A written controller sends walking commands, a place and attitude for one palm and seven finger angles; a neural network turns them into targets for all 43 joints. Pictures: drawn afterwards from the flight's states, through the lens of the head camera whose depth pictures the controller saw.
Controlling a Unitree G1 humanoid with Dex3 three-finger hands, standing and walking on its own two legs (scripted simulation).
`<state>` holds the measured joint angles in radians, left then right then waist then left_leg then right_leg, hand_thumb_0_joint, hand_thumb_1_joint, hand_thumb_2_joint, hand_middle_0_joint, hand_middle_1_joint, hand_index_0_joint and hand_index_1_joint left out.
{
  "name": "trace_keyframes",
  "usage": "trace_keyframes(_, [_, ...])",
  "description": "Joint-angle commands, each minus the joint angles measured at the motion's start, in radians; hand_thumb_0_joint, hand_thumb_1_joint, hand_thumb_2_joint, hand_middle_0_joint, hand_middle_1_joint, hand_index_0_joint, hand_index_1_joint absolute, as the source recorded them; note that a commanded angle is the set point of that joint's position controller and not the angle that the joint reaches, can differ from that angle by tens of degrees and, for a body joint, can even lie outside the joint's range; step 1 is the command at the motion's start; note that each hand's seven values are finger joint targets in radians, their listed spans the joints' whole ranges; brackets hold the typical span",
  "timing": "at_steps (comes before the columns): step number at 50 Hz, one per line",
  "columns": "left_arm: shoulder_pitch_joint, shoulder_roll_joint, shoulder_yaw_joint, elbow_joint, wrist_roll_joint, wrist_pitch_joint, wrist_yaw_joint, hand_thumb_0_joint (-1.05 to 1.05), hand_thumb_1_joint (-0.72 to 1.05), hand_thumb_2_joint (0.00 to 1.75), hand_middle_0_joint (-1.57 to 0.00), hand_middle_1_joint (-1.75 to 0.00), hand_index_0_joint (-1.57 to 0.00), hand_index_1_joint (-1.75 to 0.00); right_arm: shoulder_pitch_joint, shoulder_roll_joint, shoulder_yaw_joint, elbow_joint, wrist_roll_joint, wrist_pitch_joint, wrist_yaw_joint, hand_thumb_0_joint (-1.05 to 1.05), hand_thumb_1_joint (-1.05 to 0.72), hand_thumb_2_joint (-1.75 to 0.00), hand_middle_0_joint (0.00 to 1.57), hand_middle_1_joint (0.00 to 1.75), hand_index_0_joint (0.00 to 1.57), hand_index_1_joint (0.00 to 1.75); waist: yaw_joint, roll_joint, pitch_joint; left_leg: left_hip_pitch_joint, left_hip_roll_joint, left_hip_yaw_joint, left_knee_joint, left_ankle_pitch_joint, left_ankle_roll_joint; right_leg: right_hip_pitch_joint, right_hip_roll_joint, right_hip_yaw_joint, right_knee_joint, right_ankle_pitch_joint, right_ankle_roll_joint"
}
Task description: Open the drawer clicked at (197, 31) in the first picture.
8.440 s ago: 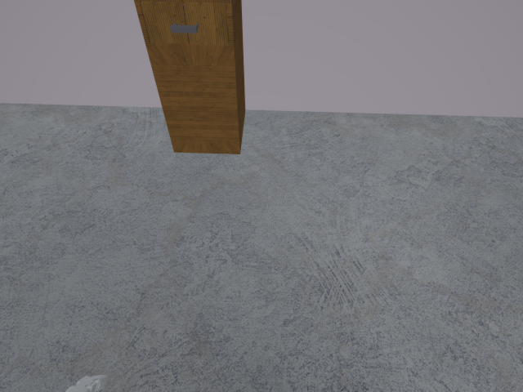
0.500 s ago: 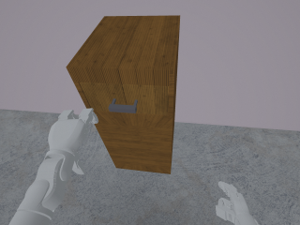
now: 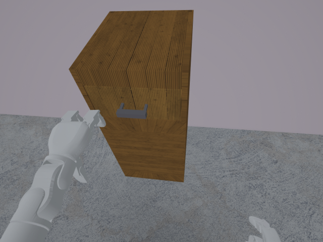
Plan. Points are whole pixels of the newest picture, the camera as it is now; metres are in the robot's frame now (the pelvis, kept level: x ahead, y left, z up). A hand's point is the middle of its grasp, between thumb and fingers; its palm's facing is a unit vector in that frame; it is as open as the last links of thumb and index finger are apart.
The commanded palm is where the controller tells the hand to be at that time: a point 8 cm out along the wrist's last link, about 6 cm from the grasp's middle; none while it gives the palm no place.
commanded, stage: move the hooked fingers above the handle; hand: left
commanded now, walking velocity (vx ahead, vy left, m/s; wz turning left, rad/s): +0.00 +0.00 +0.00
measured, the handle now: (132, 109) +0.54 +0.19 -0.05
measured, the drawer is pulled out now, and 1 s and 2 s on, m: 0.00 0.00 0.00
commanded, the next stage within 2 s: none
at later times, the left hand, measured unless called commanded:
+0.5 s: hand (99, 137) +0.34 +0.21 +0.06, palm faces -0.01 -0.05 -1.00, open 13.8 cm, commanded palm +0.33 +0.22 +0.11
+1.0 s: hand (112, 123) +0.41 +0.20 +0.03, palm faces -0.04 -0.02 -1.00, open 13.8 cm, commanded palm +0.40 +0.21 +0.09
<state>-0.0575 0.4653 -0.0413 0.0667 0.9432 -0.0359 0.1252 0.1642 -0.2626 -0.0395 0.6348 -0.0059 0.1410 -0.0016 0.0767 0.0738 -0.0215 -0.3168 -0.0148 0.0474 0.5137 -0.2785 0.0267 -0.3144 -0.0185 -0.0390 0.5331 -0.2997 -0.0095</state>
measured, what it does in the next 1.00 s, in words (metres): stands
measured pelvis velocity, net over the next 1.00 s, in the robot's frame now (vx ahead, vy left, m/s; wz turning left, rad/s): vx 0.00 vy -0.01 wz -0.01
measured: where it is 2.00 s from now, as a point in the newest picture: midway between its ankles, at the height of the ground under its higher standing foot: outside the picture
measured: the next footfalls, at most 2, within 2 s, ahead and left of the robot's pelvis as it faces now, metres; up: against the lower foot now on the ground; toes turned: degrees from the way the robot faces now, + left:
none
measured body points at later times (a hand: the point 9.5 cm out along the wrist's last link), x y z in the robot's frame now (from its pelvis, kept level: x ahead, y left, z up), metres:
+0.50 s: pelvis -0.01 -0.02 +0.00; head +0.02 -0.05 +0.44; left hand +0.34 +0.21 +0.11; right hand +0.16 -0.25 -0.13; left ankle -0.01 +0.10 -0.73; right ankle -0.02 -0.11 -0.73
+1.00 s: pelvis +0.00 -0.01 -0.01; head +0.05 -0.03 +0.43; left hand +0.41 +0.20 +0.09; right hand +0.08 -0.27 -0.15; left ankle -0.01 +0.10 -0.73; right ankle -0.02 -0.11 -0.73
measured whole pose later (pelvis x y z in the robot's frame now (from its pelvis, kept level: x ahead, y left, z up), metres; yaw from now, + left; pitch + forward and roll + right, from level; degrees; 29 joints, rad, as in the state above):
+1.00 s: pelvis +0.00 -0.01 -0.01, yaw -1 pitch +11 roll +0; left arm -0.55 0.43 -0.08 0.74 1.04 -0.07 0.23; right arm 0.26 -0.25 -0.07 0.68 0.01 0.13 -0.03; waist -0.02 0.05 -0.09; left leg -0.50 0.01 0.05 0.63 -0.31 0.02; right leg -0.50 0.00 -0.03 0.64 -0.33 -0.03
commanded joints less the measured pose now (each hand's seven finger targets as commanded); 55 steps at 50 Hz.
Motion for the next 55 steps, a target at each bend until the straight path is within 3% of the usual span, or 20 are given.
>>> trace_keyframes(1, [-0.267,0.206,0.127,-0.193,-0.003,0.019,0.049,0.0,-0.5,0.3,-0.3,-1.2,-0.3,-1.2,-0.115,-0.098,-0.025,-0.154,0.009,-0.046,-0.013,0.0,-0.9,-0.9,0.2,0.3,0.2,0.3,0.001,-0.049,-0.283,0.128,-0.009,-0.033,-0.04,0.337,0.001,0.108,0.033,0.015,-0.041,0.283,-0.029])
trace_keyframes(5, [-0.256,0.19,0.106,-0.173,-0.009,0.028,0.03,0.0,-0.5,0.3,-0.3,-1.2,-0.3,-1.2,-0.125,-0.093,-0.018,-0.157,0.01,-0.046,-0.018,0.0,-0.9,-0.9,0.2,0.3,0.2,0.3,-0.004,-0.06,-0.247,0.118,-0.013,-0.027,-0.047,0.299,0.007,0.106,0.032,0.018,-0.055,0.265,-0.027])
trace_keyframes(9, [-0.373,0.193,0.087,-0.091,0.004,0.018,0.021,0.0,-0.5,0.3,-0.3,-1.2,-0.3,-1.2,-0.115,-0.096,-0.011,-0.142,0.013,-0.048,-0.029,0.0,-0.9,-0.9,0.2,0.3,0.2,0.3,-0.024,-0.086,-0.204,0.091,-0.016,-0.02,-0.048,0.235,0.009,0.065,0.033,0.018,-0.065,0.212,-0.024])
trace_keyframes(12, [-0.446,0.184,0.068,-0.068,0.02,-0.003,0.026,0.0,-0.5,0.3,-0.3,-1.2,-0.3,-1.2,-0.1,-0.091,-0.016,-0.135,0.009,-0.053,-0.036,0.0,-0.9,-0.9,0.2,0.3,0.2,0.3,-0.026,-0.072,-0.261,0.108,-0.022,-0.017,-0.03,0.244,0.011,0.067,0.032,0.024,-0.055,0.23,-0.024])
trace_keyframes(13, [-0.454,0.206,0.091,-0.053,0.02,-0.009,0.03,0.0,-0.5,0.3,-0.3,-1.2,-0.3,-1.2,-0.095,-0.091,-0.017,-0.134,0.01,-0.055,-0.037,0.0,-0.9,-0.9,0.2,0.3,0.2,0.3,-0.023,-0.062,-0.268,0.104,-0.023,-0.021,-0.029,0.238,0.01,0.072,0.034,0.027,-0.055,0.22,-0.026])
trace_keyframes(15, [-0.48,0.184,0.072,-0.006,0.023,-0.018,0.037,0.0,-0.5,0.3,-0.3,-1.2,-0.3,-1.2,-0.086,-0.087,-0.017,-0.126,0.01,-0.056,-0.039,0.0,-0.9,-0.9,0.2,0.3,0.2,0.3,-0.028,-0.072,-0.262,0.088,-0.026,-0.019,-0.02,0.249,0.012,0.066,0.032,0.025,-0.045,0.245,-0.026])
trace_keyframes(18, [-0.518,0.215,0.097,0.071,0.031,-0.018,0.046,0.0,-0.5,0.3,-0.3,-1.2,-0.3,-1.2,-0.074,-0.094,-0.021,-0.118,0.013,-0.054,-0.041,0.0,-0.9,-0.9,0.2,0.3,0.2,0.3,-0.027,-0.077,-0.268,0.057,-0.03,-0.013,-0.012,0.231,0.011,0.066,0.033,0.033,-0.042,0.238,-0.024])
trace_keyframes(19, [-0.53,0.198,0.081,0.081,0.033,-0.018,0.048,0.0,-0.5,0.3,-0.3,-1.2,-0.3,-1.2,-0.07,-0.091,-0.021,-0.12,0.014,-0.055,-0.04,0.0,-0.9,-0.9,0.2,0.3,0.2,0.3,-0.027,-0.073,-0.266,0.053,-0.03,-0.012,-0.009,0.232,0.012,0.061,0.03,0.031,-0.038,0.242,-0.025])
trace_keyframes(22, [-0.567,0.205,0.082,0.126,0.038,-0.021,0.053,0.0,-0.5,0.3,-0.3,-1.2,-0.3,-1.2,-0.051,-0.094,-0.028,-0.115,0.014,-0.054,-0.042,0.0,-0.9,-0.9,0.2,0.3,0.2,0.3,-0.029,-0.084,-0.305,0.045,-0.031,-0.008,0.007,0.258,0.016,0.075,0.029,0.036,-0.023,0.29,-0.023])
trace_keyframes(23, [-0.548,0.233,0.114,0.146,0.036,-0.022,0.053,0.0,-0.5,0.3,-0.3,-1.2,-0.3,-1.2,-0.048,-0.097,-0.031,-0.115,0.014,-0.052,-0.043,0.0,-0.9,-0.9,0.2,0.3,0.2,0.3,-0.022,-0.086,-0.312,0.034,-0.031,-0.007,0.008,0.259,0.016,0.089,0.03,0.041,-0.022,0.296,-0.023])
trace_keyframes(27, [-0.578,0.204,0.085,0.159,0.038,-0.038,0.057,0.0,-0.5,0.3,-0.3,-1.2,-0.3,-1.2,-0.024,-0.101,-0.042,-0.113,0.015,-0.048,-0.04,0.0,-0.9,-0.9,0.2,0.3,0.2,0.3,-0.034,-0.069,-0.335,0.029,-0.03,-0.005,0.025,0.288,0.017,0.072,0.032,0.037,0.001,0.335,-0.024])
trace_keyframes(32, [-0.641,0.185,0.065,0.208,0.044,-0.053,0.077,0.0,-0.5,0.3,-0.3,-1.2,-0.3,-1.2,0.014,-0.107,-0.052,-0.1,0.016,-0.047,-0.038,0.0,-0.9,-0.9,0.2,0.3,0.2,0.3,-0.054,-0.091,-0.338,0.007,-0.031,-0.008,0.042,0.277,0.02,0.04,0.034,0.037,0.012,0.328,-0.023])
trace_keyframes(38, [-0.747,0.226,0.098,0.294,0.07,-0.057,0.128,0.0,-0.5,0.3,-0.3,-1.2,-0.3,-1.2,0.059,-0.115,-0.065,-0.075,0.015,-0.044,-0.038,0.0,-0.9,-0.9,0.2,0.3,0.2,0.3,-0.067,-0.072,-0.377,-0.003,-0.03,-0.012,0.063,0.28,0.019,0.011,0.04,0.033,0.032,0.308,-0.028])
trace_keyframes(40, [-0.789,0.2,0.071,0.323,0.074,-0.053,0.141,0.0,-0.5,0.3,-0.3,-1.2,-0.3,-1.2,0.073,-0.112,-0.067,-0.068,0.016,-0.043,-0.036,0.0,-0.9,-0.9,0.2,0.3,0.2,0.3,-0.076,-0.061,-0.383,-0.002,-0.027,-0.012,0.068,0.286,0.019,-0.007,0.041,0.031,0.039,0.314,-0.029])
trace_keyframes(44, [-0.8,0.203,0.075,0.436,0.084,-0.029,0.149,0.0,-0.5,0.3,-0.3,-1.2,-0.3,-1.2,0.095,-0.117,-0.069,-0.065,0.018,-0.039,-0.036,0.0,-0.9,-0.9,0.2,0.3,0.2,0.3,-0.076,-0.089,-0.393,-0.028,-0.027,-0.006,0.075,0.287,0.022,-0.002,0.043,0.031,0.044,0.324,-0.028])
trace_keyframes(46, [-0.861,0.195,0.053,0.48,0.091,-0.026,0.146,0.0,-0.5,0.3,-0.3,-1.2,-0.3,-1.2,0.107,-0.12,-0.067,-0.06,0.018,-0.036,-0.037,0.0,-0.9,-0.9,0.2,0.3,0.2,0.3,-0.095,-0.094,-0.375,-0.042,-0.026,-0.005,0.078,0.275,0.023,-0.022,0.043,0.03,0.044,0.321,-0.025])
trace_keyframes(48, [-0.883,0.227,0.081,0.504,0.095,-0.034,0.143,0.0,-0.5,0.3,-0.3,-1.2,-0.3,-1.2,0.124,-0.123,-0.069,-0.058,0.015,-0.035,-0.038,0.0,-0.9,-0.9,0.2,0.3,0.2,0.3,-0.093,-0.096,-0.404,-0.046,-0.026,-0.007,0.085,0.287,0.025,-0.009,0.045,0.032,0.048,0.328,-0.028])
trace_keyframes(50, [-0.904,0.183,0.044,0.519,0.096,-0.045,0.14,0.0,-0.5,0.3,-0.3,-1.2,-0.3,-1.2,0.138,-0.12,-0.072,-0.059,0.014,-0.033,-0.036,0.0,-0.9,-0.9,0.2,0.3,0.2,0.3,-0.103,-0.076,-0.411,-0.033,-0.023,-0.006,0.093,0.297,0.025,-0.034,0.045,0.029,0.055,0.336,-0.027])
trace_keyframes(54, [-0.946,0.201,0.059,0.569,0.102,-0.067,0.154,0.0,-0.5,0.3,-0.3,-1.2,-0.3,-1.2,0.167,-0.125,-0.075,-0.048,0.009,-0.032,-0.034,0.0,-0.9,-0.9,0.2,0.3,0.2,0.3,-0.117,-0.082,-0.418,-0.052,-0.02,-0.01,0.113,0.309,0.026,-0.06,0.048,0.031,0.068,0.345,-0.027])
trace_keyframes(55, [-0.939,0.224,0.083,0.591,0.106,-0.068,0.16,0.0,-0.5,0.3,-0.3,-1.2,-0.3,-1.2,0.178,-0.126,-0.077,-0.043,0.008,-0.032,-0.033,0.0,-0.9,-0.9,0.2,0.3,0.2,0.3,-0.111,-0.091,-0.425,-0.064,-0.019,-0.009,0.118,0.316,0.026,-0.055,0.049,0.031,0.074,0.357,-0.027])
